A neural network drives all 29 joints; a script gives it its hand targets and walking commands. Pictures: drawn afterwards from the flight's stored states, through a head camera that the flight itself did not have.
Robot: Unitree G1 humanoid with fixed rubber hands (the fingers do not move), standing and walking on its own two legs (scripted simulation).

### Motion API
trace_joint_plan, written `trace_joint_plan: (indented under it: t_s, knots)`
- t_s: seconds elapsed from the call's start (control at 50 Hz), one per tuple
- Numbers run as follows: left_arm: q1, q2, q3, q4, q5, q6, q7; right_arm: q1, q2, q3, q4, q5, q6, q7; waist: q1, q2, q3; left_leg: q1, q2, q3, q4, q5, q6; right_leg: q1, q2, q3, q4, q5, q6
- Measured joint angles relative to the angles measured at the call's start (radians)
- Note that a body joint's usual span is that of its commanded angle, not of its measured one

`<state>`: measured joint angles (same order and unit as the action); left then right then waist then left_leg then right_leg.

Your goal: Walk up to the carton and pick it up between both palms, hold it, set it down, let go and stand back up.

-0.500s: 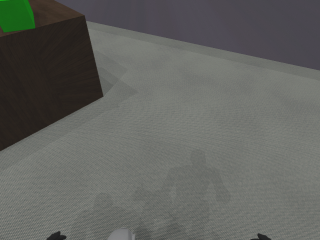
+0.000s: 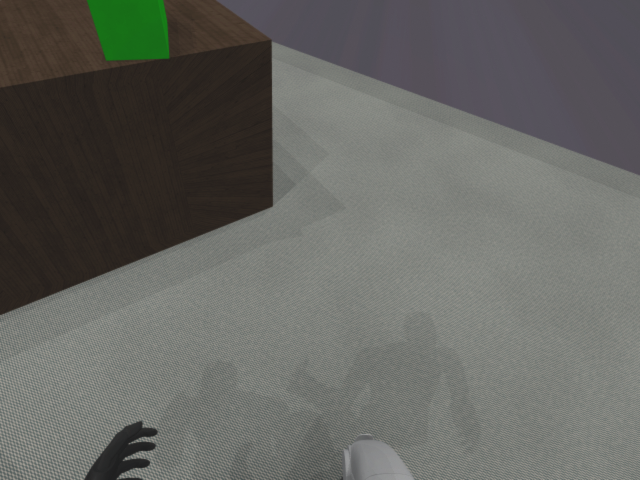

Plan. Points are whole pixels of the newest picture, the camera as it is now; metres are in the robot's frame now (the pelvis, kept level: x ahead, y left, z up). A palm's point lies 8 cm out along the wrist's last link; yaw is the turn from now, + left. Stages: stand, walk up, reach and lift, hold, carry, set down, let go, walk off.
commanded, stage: walk up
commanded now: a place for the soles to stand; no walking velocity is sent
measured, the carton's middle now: (132, 10) +1.35 +0.44 +0.06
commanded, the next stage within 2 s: none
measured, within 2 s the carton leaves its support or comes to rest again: neither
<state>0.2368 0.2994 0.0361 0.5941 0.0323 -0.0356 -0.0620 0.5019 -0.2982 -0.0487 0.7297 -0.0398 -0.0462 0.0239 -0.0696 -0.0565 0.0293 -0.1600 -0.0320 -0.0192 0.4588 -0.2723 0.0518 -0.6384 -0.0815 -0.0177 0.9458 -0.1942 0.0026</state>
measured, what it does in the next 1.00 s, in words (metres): walks ahead, turning left: right foot, then left foot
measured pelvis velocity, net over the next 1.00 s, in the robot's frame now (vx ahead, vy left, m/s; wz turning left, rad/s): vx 0.48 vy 0.06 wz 0.43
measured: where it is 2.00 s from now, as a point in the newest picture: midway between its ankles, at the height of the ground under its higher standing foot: (236, 298)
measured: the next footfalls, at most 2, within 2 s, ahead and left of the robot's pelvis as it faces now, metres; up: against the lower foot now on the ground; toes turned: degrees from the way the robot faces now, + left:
right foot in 0.18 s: +0.27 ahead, -0.14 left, +0.00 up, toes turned +3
left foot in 0.66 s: +0.47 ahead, +0.15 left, +0.00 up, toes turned +21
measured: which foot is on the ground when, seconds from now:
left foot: down 0.00-0.20, up 0.22-0.64, down 0.66-1.00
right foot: up 0.00-0.16, down 0.18-0.72, up 0.74-1.00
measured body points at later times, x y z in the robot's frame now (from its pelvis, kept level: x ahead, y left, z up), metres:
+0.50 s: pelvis +0.26 -0.03 +0.00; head +0.28 -0.05 +0.45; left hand +0.21 +0.25 -0.10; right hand +0.44 -0.25 -0.12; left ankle +0.34 +0.16 -0.67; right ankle +0.23 -0.14 -0.74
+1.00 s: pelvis +0.48 +0.06 +0.00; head +0.48 +0.10 +0.45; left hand +0.51 +0.35 -0.11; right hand +0.60 -0.20 -0.10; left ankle +0.44 +0.14 -0.74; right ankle +0.64 -0.06 -0.67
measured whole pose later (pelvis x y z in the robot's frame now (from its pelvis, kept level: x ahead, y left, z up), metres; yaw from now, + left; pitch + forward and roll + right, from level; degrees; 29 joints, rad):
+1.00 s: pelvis +0.48 +0.06 +0.00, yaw +25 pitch -2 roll +0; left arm 0.29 0.32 0.04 0.54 0.04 -0.01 -0.04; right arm 0.46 -0.26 -0.05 0.73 -0.03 -0.05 0.01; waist -0.05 -0.09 0.07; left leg -0.16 -0.07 -0.05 0.46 -0.26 0.06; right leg -0.59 -0.12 0.01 0.99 -0.20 0.02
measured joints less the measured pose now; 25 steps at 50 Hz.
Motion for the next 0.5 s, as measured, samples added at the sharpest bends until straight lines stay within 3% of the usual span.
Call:
trace_joint_plan:
  t_s: [0.08,0.16,0.22,0.26,0.3,0.42,0.5]
  knots:
    - [0.007,0.001,0.014,-0.004,0.003,0.006,0.002,-0.006,0.004,0.003,0.006,0.003,-0.014,0.006,0.002,-0.001,-0.019,0.062,-0.022,-0.028,-0.034,-0.039,-0.022,0.051,0.000,0.025,-0.225,0.112,0.003]
    - [0.020,-0.012,0.018,-0.025,0.018,-0.005,0.018,-0.012,0.001,0.003,-0.012,0.000,-0.010,0.003,0.005,0.016,-0.029,0.105,-0.022,-0.063,0.027,-0.145,-0.050,0.172,0.025,0.015,-0.369,0.099,-0.018]
    - [0.017,-0.037,0.001,-0.039,0.040,-0.029,0.041,-0.026,-0.008,0.001,-0.026,-0.008,0.007,-0.001,0.032,0.090,0.007,0.020,0.015,-0.107,0.334,-0.240,-0.038,0.211,0.062,-0.048,-0.291,-0.004,-0.029]
    - [0.045,-0.036,-0.005,-0.034,0.038,-0.028,0.058,-0.037,0.001,0.010,-0.045,-0.017,0.031,-0.005,0.056,0.083,0.018,-0.085,-0.005,-0.072,0.592,-0.246,-0.040,0.256,0.046,-0.057,-0.270,-0.060,-0.034]
    - [0.092,-0.037,-0.002,-0.010,0.027,-0.022,0.068,-0.056,-0.002,0.009,-0.060,-0.021,0.046,-0.002,0.078,0.081,0.019,-0.180,-0.002,-0.028,0.732,-0.174,-0.047,0.328,0.031,-0.060,-0.317,-0.075,-0.032]
    - [0.213,-0.026,0.008,0.051,0.018,-0.036,0.064,-0.137,-0.023,-0.006,-0.099,-0.004,0.044,0.023,0.113,0.121,0.036,-0.395,0.066,-0.057,0.665,0.025,-0.063,0.506,0.036,-0.115,-0.481,-0.084,-0.024]
    - [0.254,-0.023,0.002,0.069,0.017,-0.043,0.060,-0.202,0.004,0.003,-0.100,-0.003,0.051,0.033,0.116,0.118,0.054,-0.453,0.098,-0.027,0.493,0.109,-0.067,0.582,0.040,-0.155,-0.525,-0.122,-0.017]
